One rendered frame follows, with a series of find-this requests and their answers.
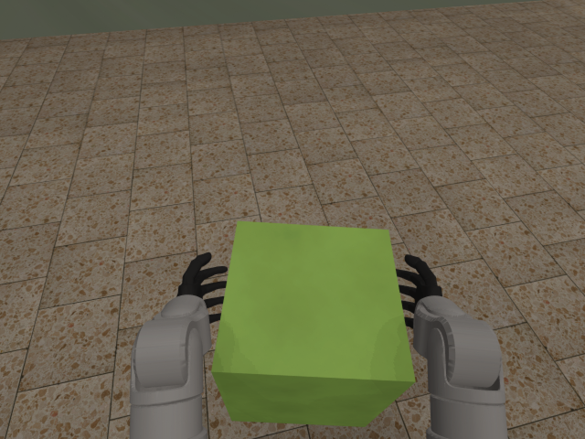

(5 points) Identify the robot right forearm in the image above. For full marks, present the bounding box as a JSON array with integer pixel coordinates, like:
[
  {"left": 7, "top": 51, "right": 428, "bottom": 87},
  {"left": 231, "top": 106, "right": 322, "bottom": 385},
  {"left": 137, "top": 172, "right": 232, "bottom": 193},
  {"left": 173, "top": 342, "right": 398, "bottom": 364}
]
[{"left": 413, "top": 295, "right": 508, "bottom": 439}]

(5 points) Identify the robot left forearm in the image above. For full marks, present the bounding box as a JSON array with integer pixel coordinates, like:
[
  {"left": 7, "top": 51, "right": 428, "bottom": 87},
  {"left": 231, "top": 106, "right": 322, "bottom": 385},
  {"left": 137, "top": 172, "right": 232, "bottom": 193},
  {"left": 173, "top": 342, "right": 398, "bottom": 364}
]
[{"left": 130, "top": 294, "right": 212, "bottom": 439}]

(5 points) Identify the carton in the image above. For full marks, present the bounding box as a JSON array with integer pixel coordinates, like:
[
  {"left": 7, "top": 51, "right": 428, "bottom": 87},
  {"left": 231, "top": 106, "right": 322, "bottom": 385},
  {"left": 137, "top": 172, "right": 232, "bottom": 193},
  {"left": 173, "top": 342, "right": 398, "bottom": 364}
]
[{"left": 211, "top": 221, "right": 416, "bottom": 427}]

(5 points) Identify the robot left hand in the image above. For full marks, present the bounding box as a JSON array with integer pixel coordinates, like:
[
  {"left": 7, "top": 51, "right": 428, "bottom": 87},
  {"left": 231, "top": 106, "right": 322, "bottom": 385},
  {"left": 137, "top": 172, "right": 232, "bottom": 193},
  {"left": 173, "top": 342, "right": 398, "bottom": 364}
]
[{"left": 176, "top": 252, "right": 228, "bottom": 324}]

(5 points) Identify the robot right hand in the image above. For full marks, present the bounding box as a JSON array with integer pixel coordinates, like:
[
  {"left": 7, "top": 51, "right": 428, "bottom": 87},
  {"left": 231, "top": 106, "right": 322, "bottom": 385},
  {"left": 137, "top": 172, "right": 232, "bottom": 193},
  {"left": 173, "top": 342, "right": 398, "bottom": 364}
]
[{"left": 396, "top": 254, "right": 442, "bottom": 328}]

